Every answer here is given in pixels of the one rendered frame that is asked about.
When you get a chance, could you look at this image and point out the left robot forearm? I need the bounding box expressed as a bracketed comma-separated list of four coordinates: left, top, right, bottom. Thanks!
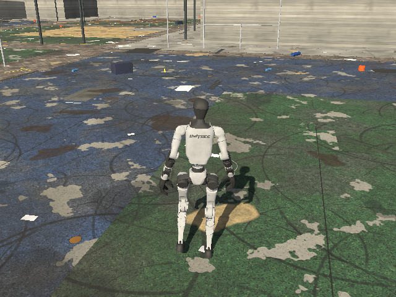
[161, 150, 175, 180]

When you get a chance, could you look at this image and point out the left robot thigh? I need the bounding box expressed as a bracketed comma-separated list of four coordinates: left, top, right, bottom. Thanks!
[177, 172, 189, 212]

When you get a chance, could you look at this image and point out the robot right upper arm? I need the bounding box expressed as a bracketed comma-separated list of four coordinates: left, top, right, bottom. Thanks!
[213, 126, 229, 160]

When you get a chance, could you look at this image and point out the robot right hand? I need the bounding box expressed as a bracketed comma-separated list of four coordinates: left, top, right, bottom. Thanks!
[222, 175, 236, 189]

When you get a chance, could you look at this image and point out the robot left upper arm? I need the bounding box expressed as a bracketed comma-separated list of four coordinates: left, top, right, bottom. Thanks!
[169, 125, 187, 159]

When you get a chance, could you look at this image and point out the humanoid robot head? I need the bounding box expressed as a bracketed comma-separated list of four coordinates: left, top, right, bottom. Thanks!
[190, 98, 211, 129]

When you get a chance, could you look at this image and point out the right robot forearm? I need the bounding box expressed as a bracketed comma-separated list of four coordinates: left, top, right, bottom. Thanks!
[223, 151, 235, 177]

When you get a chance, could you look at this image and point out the robot left hand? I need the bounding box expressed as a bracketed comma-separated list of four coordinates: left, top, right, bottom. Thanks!
[159, 178, 173, 195]

